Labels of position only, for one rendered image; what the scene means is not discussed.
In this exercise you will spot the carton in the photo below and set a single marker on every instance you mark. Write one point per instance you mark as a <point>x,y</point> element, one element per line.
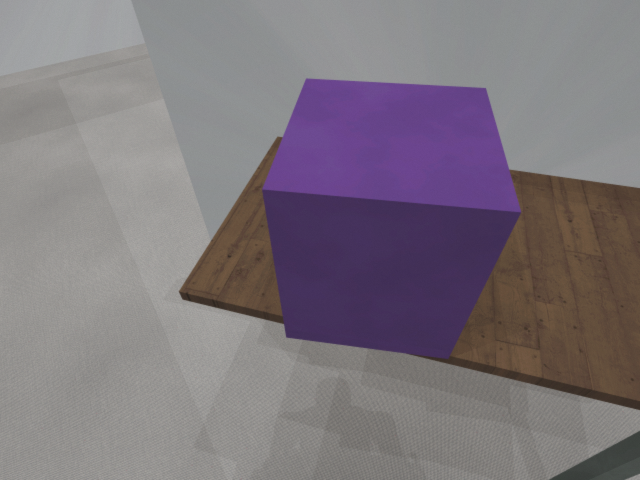
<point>388,206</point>

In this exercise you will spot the table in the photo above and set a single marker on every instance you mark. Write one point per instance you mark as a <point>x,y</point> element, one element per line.
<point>560,309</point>

